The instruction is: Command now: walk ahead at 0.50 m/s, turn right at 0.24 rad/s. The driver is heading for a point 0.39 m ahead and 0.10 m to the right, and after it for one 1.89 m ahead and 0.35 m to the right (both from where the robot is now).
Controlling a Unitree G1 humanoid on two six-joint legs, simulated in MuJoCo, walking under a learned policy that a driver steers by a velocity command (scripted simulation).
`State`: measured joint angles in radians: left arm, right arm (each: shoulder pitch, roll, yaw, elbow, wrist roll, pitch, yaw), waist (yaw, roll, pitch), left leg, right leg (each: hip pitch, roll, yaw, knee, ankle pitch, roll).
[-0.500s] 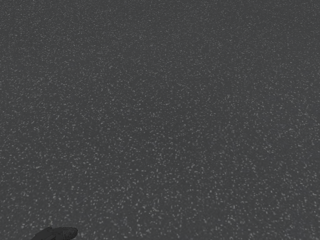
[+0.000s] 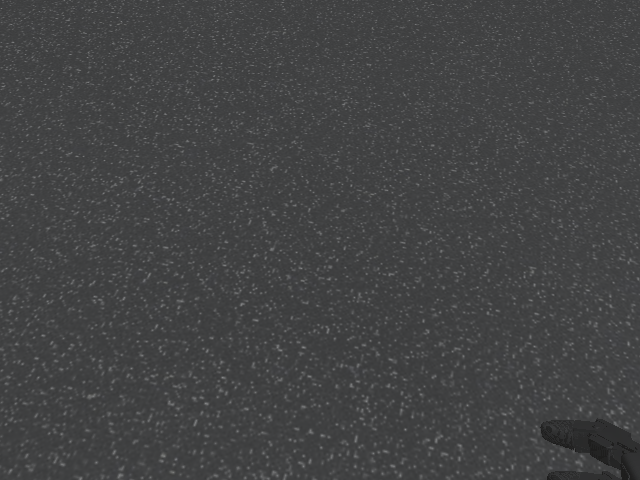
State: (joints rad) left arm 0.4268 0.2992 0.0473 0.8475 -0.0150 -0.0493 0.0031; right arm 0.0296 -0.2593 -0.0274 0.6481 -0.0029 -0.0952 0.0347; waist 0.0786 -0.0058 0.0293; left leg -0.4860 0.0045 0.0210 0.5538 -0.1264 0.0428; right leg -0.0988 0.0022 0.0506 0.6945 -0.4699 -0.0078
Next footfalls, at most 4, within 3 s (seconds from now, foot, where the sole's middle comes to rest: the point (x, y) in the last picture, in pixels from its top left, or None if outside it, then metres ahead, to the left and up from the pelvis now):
0.50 right None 0.39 -0.16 -0.76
0.92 left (319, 463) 0.48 0.06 -0.76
1.44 left None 0.44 0.10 -0.76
1.94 right None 0.36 -0.12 -0.76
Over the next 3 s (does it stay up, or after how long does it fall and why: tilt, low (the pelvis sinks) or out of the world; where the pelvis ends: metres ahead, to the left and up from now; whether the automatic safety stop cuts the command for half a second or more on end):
stays up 0.60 -0.14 0.01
